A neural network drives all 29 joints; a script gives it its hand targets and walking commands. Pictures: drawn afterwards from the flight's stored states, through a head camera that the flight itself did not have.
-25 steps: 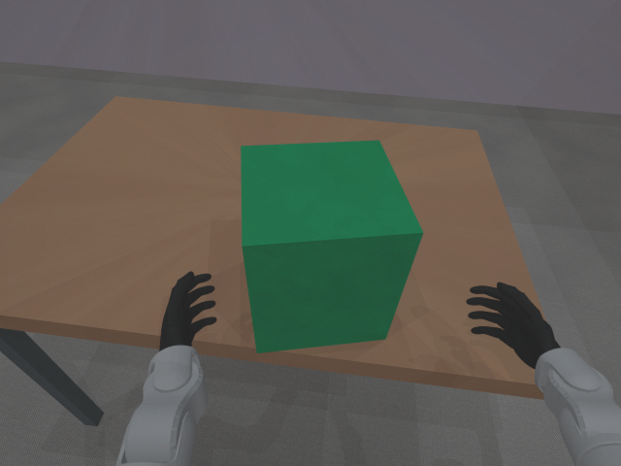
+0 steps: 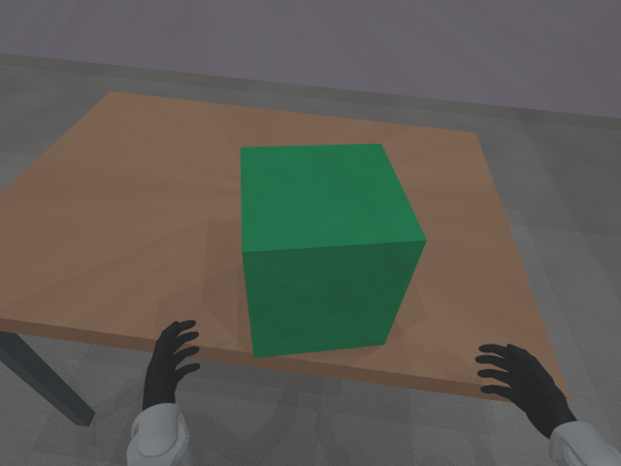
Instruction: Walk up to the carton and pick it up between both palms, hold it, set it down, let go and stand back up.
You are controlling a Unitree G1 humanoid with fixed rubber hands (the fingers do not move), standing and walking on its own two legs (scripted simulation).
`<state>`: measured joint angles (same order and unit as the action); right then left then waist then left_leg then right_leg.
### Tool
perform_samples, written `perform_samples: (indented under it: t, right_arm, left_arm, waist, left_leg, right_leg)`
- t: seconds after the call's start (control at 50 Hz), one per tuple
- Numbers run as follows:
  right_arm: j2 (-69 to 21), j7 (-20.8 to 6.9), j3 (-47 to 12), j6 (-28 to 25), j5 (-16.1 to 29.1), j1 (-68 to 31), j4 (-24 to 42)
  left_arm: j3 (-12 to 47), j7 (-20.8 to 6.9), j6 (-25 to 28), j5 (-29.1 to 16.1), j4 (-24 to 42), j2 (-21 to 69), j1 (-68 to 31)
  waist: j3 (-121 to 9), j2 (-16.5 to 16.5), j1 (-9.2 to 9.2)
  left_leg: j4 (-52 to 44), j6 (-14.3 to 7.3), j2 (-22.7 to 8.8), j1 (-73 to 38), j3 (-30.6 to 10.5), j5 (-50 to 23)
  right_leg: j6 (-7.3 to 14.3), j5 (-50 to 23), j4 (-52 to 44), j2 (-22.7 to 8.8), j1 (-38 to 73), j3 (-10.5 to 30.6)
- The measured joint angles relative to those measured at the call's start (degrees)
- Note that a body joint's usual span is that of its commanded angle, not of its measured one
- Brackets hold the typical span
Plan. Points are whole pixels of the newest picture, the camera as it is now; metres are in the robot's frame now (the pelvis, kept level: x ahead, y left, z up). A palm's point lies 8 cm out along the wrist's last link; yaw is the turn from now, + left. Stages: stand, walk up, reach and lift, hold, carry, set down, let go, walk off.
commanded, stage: set down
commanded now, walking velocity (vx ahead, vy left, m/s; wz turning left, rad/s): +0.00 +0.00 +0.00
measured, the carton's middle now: (316, 252) +0.44 +0.02 +0.04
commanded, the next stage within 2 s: let go in 0.86 s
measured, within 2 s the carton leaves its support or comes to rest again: neither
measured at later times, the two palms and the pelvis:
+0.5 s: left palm (151, 431) +0.19 +0.21 -0.04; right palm (522, 445) +0.21 -0.25 -0.03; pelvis +0.01 +0.01 +0.00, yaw +0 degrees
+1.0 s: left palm (129, 459) +0.17 +0.23 -0.08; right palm out of the picture +0.18 -0.21 -0.06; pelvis +0.02 +0.02 +0.00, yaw +0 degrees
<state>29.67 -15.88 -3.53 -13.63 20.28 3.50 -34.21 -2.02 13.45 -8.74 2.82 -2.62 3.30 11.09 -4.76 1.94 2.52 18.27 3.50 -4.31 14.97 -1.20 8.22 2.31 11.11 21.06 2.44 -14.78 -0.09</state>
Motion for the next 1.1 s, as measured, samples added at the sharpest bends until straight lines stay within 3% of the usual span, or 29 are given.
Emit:
perform_samples:
  t: [0.2,0.42,0.54,0.9,1.1]
  right_arm:
    - [-2.82,2.93,0.00,-0.71,0.01,4.15,0.55]
    - [-5.51,4.20,0.00,-0.82,0.01,5.56,-0.32]
    - [-8.41,6.55,0.00,-0.80,-0.13,7.32,-0.40]
    - [-13.97,10.94,-0.01,-0.15,-6.71,8.54,-2.11]
    - [-16.62,14.90,0.00,0.39,-10.52,8.58,-5.40]
  left_arm:
    - [-0.01,-2.65,3.01,0.07,-1.28,-1.14,2.99]
    - [0.00,-4.77,3.13,0.26,-7.15,-4.08,4.27]
    - [0.00,-7.14,4.63,0.34,-10.49,-6.38,4.48]
    - [0.00,-10.45,4.42,-0.18,-19.16,-11.20,3.85]
    - [0.00,-13.78,2.51,-0.25,-22.89,-13.50,2.35]
  waist:
    - [0.71,1.09,0.00]
    - [2.60,1.60,-0.01]
    - [3.05,1.59,-0.02]
    - [3.61,1.61,-0.47]
    - [5.32,1.46,-0.86]
  left_leg:
    - [0.00,0.00,0.01,-1.43,0.18,0.88]
    - [0.00,0.00,0.06,-2.47,0.20,1.25]
    - [0.00,0.00,0.16,-2.54,0.20,1.35]
    - [0.00,0.00,0.75,-3.03,0.20,1.53]
    - [0.00,0.00,0.79,-4.52,0.22,2.04]
  right_leg:
    - [0.00,0.29,-1.03,-0.01,1.86,0.19]
    - [0.00,0.23,-1.89,-0.08,3.32,0.22]
    - [-0.25,0.22,-2.11,-0.19,3.51,0.22]
    - [-0.75,0.15,-2.79,-0.81,4.38,0.22]
    - [-1.02,0.38,-3.28,-0.87,6.10,0.22]
